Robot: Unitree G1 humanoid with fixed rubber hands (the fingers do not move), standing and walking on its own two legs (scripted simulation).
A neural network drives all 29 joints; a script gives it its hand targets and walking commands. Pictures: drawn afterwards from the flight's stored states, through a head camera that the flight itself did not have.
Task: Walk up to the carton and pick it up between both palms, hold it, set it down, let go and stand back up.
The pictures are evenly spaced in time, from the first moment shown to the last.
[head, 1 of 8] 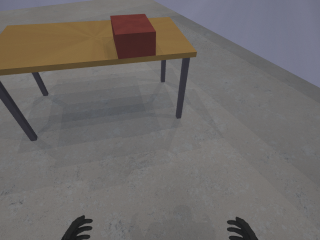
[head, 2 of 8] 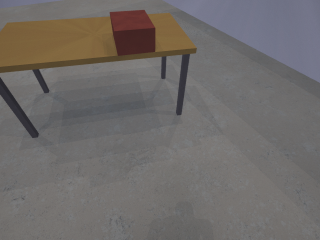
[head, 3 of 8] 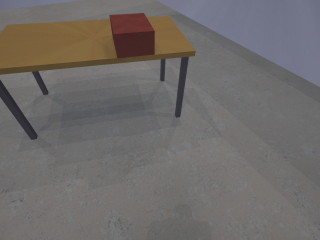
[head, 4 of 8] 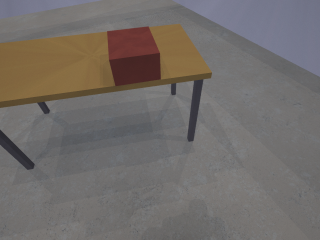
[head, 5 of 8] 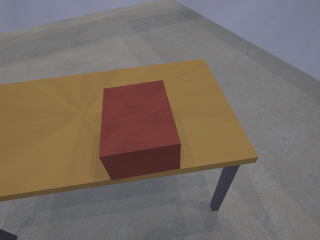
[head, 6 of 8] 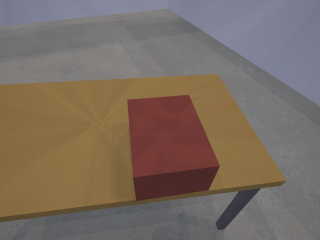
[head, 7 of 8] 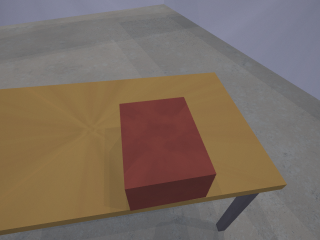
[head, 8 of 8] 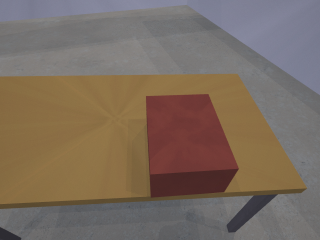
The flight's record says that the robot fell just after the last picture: no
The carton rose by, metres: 0.00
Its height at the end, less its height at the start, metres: +0.00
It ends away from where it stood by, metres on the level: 0.00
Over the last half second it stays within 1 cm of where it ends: yes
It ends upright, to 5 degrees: yes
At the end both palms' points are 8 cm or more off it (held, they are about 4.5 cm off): yes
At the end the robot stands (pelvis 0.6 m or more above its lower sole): yes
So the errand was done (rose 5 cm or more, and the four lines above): no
